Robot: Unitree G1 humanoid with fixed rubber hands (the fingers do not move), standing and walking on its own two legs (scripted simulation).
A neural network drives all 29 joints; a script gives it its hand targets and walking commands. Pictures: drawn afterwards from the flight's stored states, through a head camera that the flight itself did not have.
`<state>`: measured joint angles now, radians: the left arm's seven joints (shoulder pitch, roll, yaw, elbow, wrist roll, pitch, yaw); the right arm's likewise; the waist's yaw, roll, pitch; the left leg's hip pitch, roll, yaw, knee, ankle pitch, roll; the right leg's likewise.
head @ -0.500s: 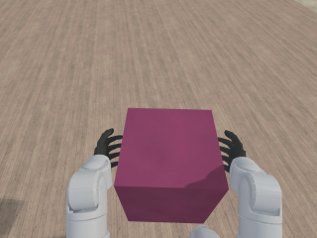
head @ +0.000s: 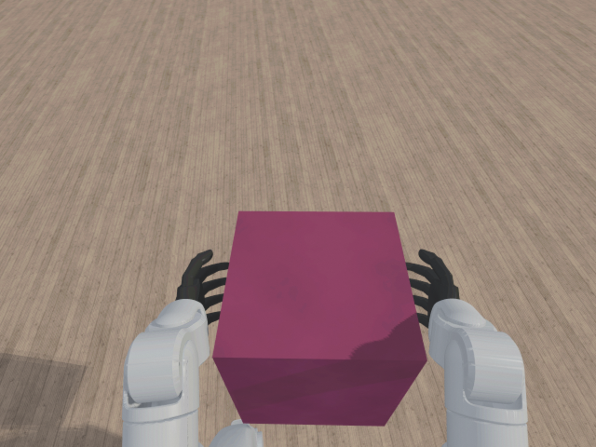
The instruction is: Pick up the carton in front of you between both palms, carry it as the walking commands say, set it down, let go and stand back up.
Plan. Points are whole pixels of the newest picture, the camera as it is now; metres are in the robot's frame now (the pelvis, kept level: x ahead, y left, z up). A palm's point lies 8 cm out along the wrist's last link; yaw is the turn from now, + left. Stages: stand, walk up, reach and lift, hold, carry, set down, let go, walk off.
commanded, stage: carry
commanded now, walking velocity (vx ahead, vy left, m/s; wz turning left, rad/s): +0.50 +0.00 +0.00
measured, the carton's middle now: (314, 323) +0.28 +0.00 -0.01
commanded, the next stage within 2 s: none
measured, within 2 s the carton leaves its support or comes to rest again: neither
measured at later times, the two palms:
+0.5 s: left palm (208, 151) +0.57 +0.19 +0.07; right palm (379, 146) +0.56 -0.11 +0.08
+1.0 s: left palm (226, 135) +0.65 +0.17 +0.04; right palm (377, 130) +0.66 -0.13 +0.04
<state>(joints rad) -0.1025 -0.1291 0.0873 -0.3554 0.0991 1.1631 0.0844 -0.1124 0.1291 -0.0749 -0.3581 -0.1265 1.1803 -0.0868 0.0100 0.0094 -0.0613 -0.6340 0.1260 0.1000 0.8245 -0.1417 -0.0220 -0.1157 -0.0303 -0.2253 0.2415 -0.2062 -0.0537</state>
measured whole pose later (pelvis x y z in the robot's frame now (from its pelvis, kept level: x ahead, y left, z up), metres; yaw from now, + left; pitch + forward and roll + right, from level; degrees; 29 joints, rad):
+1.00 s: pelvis +0.39 +0.02 -0.02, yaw +0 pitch +4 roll -1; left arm -0.12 -0.13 0.09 -0.19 0.15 1.07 0.06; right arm -0.13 0.13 -0.10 -0.18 -0.16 1.08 -0.06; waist 0.00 0.01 -0.12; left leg -0.19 0.05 0.17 0.54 -0.41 0.00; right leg -0.32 -0.07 -0.18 0.57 -0.31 0.00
